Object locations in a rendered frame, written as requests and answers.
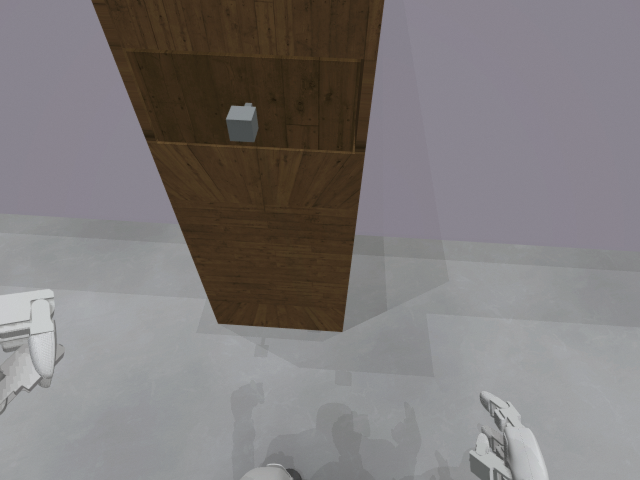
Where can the cabinet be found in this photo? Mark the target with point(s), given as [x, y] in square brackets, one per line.
[270, 230]

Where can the drawer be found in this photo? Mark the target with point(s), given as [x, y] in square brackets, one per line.
[301, 102]

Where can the robot left shin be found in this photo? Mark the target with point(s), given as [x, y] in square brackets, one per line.
[278, 466]

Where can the handle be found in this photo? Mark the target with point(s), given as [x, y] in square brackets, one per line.
[242, 123]

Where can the left robot hand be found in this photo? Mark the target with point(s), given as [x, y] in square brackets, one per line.
[26, 327]

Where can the right robot hand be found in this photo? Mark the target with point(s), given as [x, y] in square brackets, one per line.
[518, 455]

